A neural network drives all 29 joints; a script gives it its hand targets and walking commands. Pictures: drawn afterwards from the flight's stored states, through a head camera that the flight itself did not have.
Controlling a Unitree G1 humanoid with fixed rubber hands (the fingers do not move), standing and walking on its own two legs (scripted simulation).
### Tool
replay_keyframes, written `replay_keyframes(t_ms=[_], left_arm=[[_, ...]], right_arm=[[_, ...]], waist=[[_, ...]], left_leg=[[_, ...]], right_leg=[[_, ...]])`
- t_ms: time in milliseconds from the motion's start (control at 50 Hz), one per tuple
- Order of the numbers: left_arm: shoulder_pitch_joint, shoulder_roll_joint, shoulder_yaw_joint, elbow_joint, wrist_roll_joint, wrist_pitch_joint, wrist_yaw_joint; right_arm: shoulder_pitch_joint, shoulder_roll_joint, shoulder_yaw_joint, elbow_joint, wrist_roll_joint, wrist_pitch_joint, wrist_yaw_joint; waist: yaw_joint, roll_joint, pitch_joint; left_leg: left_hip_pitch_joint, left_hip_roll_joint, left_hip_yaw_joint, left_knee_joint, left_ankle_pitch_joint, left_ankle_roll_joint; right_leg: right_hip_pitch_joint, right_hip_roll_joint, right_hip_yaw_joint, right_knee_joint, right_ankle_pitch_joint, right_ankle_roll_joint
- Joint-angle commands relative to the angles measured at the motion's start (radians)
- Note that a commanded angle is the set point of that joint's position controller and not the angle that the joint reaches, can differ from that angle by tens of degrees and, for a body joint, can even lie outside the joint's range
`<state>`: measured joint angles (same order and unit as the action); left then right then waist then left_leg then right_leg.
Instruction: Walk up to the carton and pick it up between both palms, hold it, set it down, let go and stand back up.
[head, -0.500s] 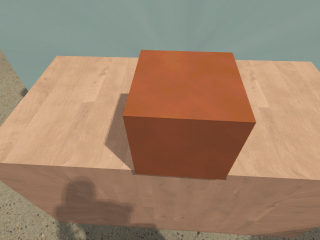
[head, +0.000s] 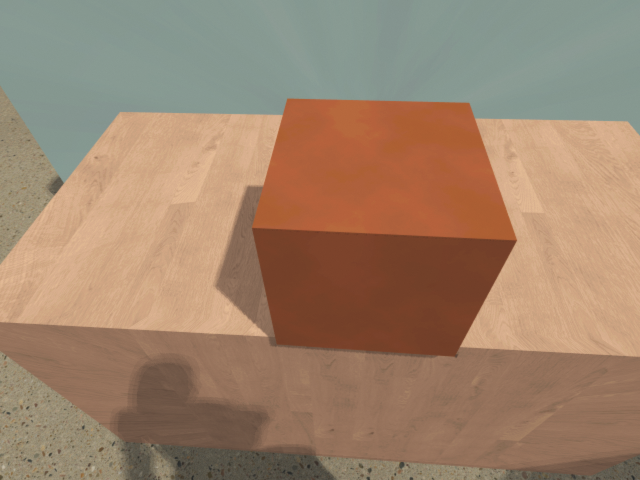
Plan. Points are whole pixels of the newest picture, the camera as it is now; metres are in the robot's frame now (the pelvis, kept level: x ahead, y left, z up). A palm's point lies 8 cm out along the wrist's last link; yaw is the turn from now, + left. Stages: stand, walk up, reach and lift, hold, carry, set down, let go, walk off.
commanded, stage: stand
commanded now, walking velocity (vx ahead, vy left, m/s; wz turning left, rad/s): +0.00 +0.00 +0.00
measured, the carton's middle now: (370, 226) +0.44 -0.06 +0.06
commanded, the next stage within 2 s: none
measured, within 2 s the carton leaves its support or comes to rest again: neither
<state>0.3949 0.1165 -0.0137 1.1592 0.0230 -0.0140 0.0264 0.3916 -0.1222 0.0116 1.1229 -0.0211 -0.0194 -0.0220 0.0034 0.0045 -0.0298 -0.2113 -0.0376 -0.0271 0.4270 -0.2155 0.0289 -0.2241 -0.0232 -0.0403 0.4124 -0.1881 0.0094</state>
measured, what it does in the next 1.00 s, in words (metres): stands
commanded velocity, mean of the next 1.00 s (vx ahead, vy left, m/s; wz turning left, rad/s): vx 0.00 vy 0.00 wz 0.00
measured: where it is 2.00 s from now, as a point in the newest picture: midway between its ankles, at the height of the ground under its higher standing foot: outside the picture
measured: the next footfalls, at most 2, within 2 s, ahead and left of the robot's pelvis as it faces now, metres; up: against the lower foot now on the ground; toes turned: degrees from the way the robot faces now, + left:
none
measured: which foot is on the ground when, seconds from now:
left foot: down 0.00-1.00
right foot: down 0.00-1.00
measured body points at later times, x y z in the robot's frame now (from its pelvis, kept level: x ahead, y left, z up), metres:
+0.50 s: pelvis +0.00 -0.01 +0.00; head +0.00 -0.01 +0.45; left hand -0.05 +0.19 -0.16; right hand -0.05 -0.21 -0.16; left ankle +0.01 +0.10 -0.74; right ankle +0.02 -0.12 -0.74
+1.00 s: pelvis +0.00 -0.01 +0.00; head +0.00 -0.01 +0.45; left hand -0.05 +0.19 -0.16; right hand -0.04 -0.21 -0.16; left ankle +0.01 +0.10 -0.74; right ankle +0.02 -0.13 -0.74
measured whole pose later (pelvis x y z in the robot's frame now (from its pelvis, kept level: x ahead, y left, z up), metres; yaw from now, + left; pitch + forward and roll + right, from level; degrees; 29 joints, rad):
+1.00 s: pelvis +0.00 -0.01 +0.00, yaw +1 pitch +0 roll +0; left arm 0.36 0.10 0.00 1.18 0.02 -0.01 0.03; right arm 0.38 -0.11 0.01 1.15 -0.02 -0.02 -0.03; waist 0.00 0.01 -0.01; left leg -0.20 -0.02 -0.05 0.43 -0.22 0.01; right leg -0.21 -0.01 -0.05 0.41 -0.20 -0.01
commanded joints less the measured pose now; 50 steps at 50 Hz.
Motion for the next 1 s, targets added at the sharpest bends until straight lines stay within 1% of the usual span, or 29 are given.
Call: replay_keyframes(t_ms=[0,40,60,80,100,160,180,200,220,240,320,380,400,420,460,480,500,520,540,560,640,660,720,760,880,900,920,940,980], left_arm=[[0.101,0.055,0.005,0.015,-0.001,-0.003,0.008],[0.076,0.047,0.003,0.007,-0.003,-0.006,0.008],[0.078,0.051,0.007,0.01,-0.003,-0.006,0.009],[0.074,0.069,0.008,0.005,-0.001,-0.006,0.009],[0.067,0.082,0.013,0.0,0.001,-0.01,0.008],[0.062,0.073,0.015,0.006,-0.001,-0.008,0.009],[0.054,0.07,0.016,0.006,0.001,-0.007,0.01],[0.077,0.071,0.016,0.012,-0.006,-0.006,0.009],[0.074,0.064,0.014,0.016,0.002,-0.005,0.012],[0.072,0.058,0.013,0.018,-0.006,-0.004,0.014],[0.075,0.083,0.02,0.019,-0.005,-0.005,0.011],[0.082,0.061,0.016,0.024,-0.003,-0.003,0.012],[0.069,0.052,0.017,0.023,-0.004,-0.001,0.012],[0.057,0.036,0.01,0.018,-0.004,0.001,0.012],[0.066,0.058,0.019,0.019,-0.005,-0.002,0.011],[0.048,0.047,0.015,0.019,-0.005,0.0,0.013],[0.064,0.069,0.021,0.015,-0.004,0.0,0.011],[0.066,0.07,0.023,0.019,-0.001,0.0,0.012],[0.065,0.053,0.019,0.023,-0.005,-0.001,0.013],[0.075,0.069,0.023,0.022,-0.007,0.0,0.011],[0.051,0.047,0.019,0.013,-0.008,0.002,0.012],[0.054,0.048,0.016,0.013,-0.002,-0.001,0.013],[0.058,0.069,0.025,0.012,-0.008,-0.003,0.01],[0.055,0.047,0.017,0.013,-0.003,-0.005,0.01],[0.066,0.06,0.026,0.015,-0.005,-0.002,0.011],[0.079,0.055,0.022,0.021,-0.005,-0.002,0.014],[0.058,0.054,0.026,0.017,-0.006,-0.005,0.012],[0.064,0.046,0.021,0.017,-0.008,-0.002,0.011],[0.068,0.045,0.019,0.019,-0.01,0.002,0.01]], right_arm=[[0.092,-0.092,-0.016,0.001,0.003,-0.005,-0.004],[0.103,-0.059,-0.005,0.012,0.004,0.0,-0.005],[0.094,-0.057,-0.006,0.009,0.004,-0.004,-0.009],[0.078,-0.088,-0.013,0.008,0.001,-0.001,-0.009],[0.074,-0.094,-0.016,0.001,0.003,-0.002,-0.012],[0.084,-0.071,-0.009,0.012,0.001,-0.003,-0.011],[0.089,-0.054,-0.004,0.015,0.002,-0.002,-0.012],[0.092,-0.06,-0.005,0.021,0.002,-0.001,-0.011],[0.092,-0.066,-0.007,0.02,0.001,-0.001,-0.011],[0.108,-0.048,-0.001,0.023,0.002,0.003,-0.013],[0.089,-0.085,-0.014,0.016,-0.001,-0.001,-0.011],[0.089,-0.064,-0.008,0.021,0.005,-0.003,-0.016],[0.092,-0.053,-0.006,0.022,0.004,-0.004,-0.014],[0.071,-0.049,-0.003,0.019,0.001,-0.003,-0.014],[0.077,-0.073,-0.012,0.019,0.005,0.001,-0.017],[0.091,-0.066,-0.009,0.024,0.002,0.003,-0.016],[0.078,-0.067,-0.008,0.022,0.002,0.003,-0.016],[0.093,-0.071,-0.01,0.025,0.0,0.005,-0.018],[0.101,-0.052,-0.006,0.021,0.006,0.003,-0.015],[0.096,-0.054,-0.002,0.026,0.005,0.004,-0.014],[0.082,-0.06,-0.009,0.023,0.003,0.004,-0.015],[0.082,-0.08,-0.014,0.016,0.009,0.001,-0.016],[0.086,-0.055,-0.007,0.024,0.005,0.005,-0.017],[0.087,-0.066,-0.012,0.031,0.005,0.005,-0.02],[0.072,-0.059,-0.008,0.024,0.003,-0.001,-0.015],[0.082,-0.058,-0.009,0.023,0.007,-0.005,-0.012],[0.082,-0.059,-0.007,0.024,0.004,-0.003,-0.017],[0.103,-0.062,-0.009,0.03,0.007,-0.001,-0.015],[0.099,-0.066,-0.01,0.03,0.004,-0.001,-0.016]], waist=[[0.003,0.0,0.111],[-0.007,0.006,0.132],[-0.002,-0.014,0.125],[0.002,0.006,0.128],[-0.002,-0.014,0.107],[-0.001,-0.001,0.109],[-0.005,-0.017,0.125],[-0.003,0.01,0.132],[-0.008,0.003,0.129],[-0.011,0.022,0.143],[-0.002,-0.013,0.121],[0.006,0.003,0.125],[0.002,-0.011,0.128],[0.003,0.01,0.143],[0.003,-0.015,0.128],[-0.01,0.013,0.151],[0.003,0.004,0.124],[-0.005,0.014,0.145],[-0.007,-0.012,0.133],[-0.003,0.005,0.142],[-0.005,0.005,0.136],[-0.012,-0.011,0.134],[-0.005,0.001,0.12],[-0.005,-0.021,0.12],[0.004,0.012,0.131],[-0.006,0.026,0.109],[-0.006,0.001,0.117],[-0.009,0.023,0.118],[-0.011,0.007,0.137]], left_leg=[[-0.094,0.108,-0.123,-0.112,-0.056,0.021],[-0.106,0.103,-0.114,-0.105,-0.029,0.018],[-0.093,0.103,-0.112,-0.1,-0.019,0.022],[-0.102,0.101,-0.107,-0.106,-0.009,0.016],[-0.088,0.102,-0.105,-0.101,-0.004,0.021],[-0.105,0.095,-0.104,-0.093,-0.007,0.019],[-0.098,0.095,-0.108,-0.095,-0.001,0.018],[-0.089,0.098,-0.105,-0.093,-0.012,0.016],[-0.077,0.1,-0.1,-0.097,-0.002,0.012],[-0.103,0.098,-0.11,-0.1,-0.014,0.013],[-0.089,0.106,-0.121,-0.104,-0.01,0.018],[-0.109,0.1,-0.115,-0.114,-0.017,0.012],[-0.092,0.102,-0.116,-0.107,-0.017,0.012],[-0.103,0.106,-0.119,-0.105,-0.017,0.012],[-0.105,0.104,-0.12,-0.108,-0.011,0.014],[-0.098,0.1,-0.114,-0.109,-0.014,0.013],[-0.087,0.101,-0.114,-0.106,-0.03,0.014],[-0.094,0.102,-0.114,-0.104,-0.032,0.009],[-0.082,0.105,-0.118,-0.106,-0.03,0.01],[-0.112,0.107,-0.122,-0.107,-0.037,0.012],[-0.087,0.095,-0.1,-0.098,-0.018,0.008],[-0.076,0.1,-0.111,-0.097,-0.012,0.013],[-0.082,0.096,-0.102,-0.086,-0.015,0.008],[-0.087,0.096,-0.104,-0.087,-0.005,0.007],[-0.087,0.104,-0.104,-0.089,0.002,0.008],[-0.055,0.106,-0.096,-0.087,0.015,0.005],[-0.089,0.108,-0.114,-0.095,0.003,0.01],[-0.087,0.101,-0.105,-0.097,-0.009,0.005],[-0.064,0.107,-0.106,-0.093,-0.001,0.011]], right_leg=[[0.021,-0.062,0.072,-0.062,0.002,-0.015],[0.005,-0.065,0.083,-0.067,-0.008,-0.021],[0.002,-0.069,0.09,-0.067,-0.001,-0.023],[0.008,-0.069,0.087,-0.064,0.0,-0.025],[0.02,-0.07,0.089,-0.067,0.002,-0.027],[0.032,-0.07,0.093,-0.066,0.004,-0.028],[0.015,-0.07,0.092,-0.069,-0.015,-0.028],[0.005,-0.064,0.092,-0.07,-0.023,-0.029],[0.0,-0.065,0.086,-0.072,-0.018,-0.027],[0.008,-0.067,0.087,-0.07,-0.017,-0.025],[0.022,-0.063,0.08,-0.061,-0.012,-0.027],[0.035,-0.071,0.085,-0.056,-0.016,-0.029],[0.019,-0.065,0.084,-0.065,-0.024,-0.028],[0.013,-0.067,0.083,-0.069,-0.012,-0.028],[0.029,-0.064,0.082,-0.069,-0.016,-0.029],[0.008,-0.064,0.08,-0.073,-0.029,-0.028],[0.011,-0.063,0.087,-0.071,-0.034,-0.031],[0.005,-0.063,0.085,-0.071,-0.046,-0.03],[0.002,-0.065,0.084,-0.074,-0.042,-0.029],[0.019,-0.066,0.086,-0.075,-0.028,-0.027],[0.003,-0.066,0.087,-0.081,-0.048,-0.026],[-0.003,-0.064,0.087,-0.082,-0.039,-0.028],[0.007,-0.06,0.087,-0.088,-0.053,-0.027],[0.021,-0.064,0.087,-0.084,-0.047,-0.028],[0.021,-0.07,0.09,-0.078,-0.026,-0.028],[0.012,-0.068,0.087,-0.078,-0.019,-0.03],[0.033,-0.066,0.078,-0.078,-0.012,-0.028],[0.03,-0.064,0.08,-0.074,-0.024,-0.026],[0.005,-0.065,0.081,-0.077,-0.02,-0.027]])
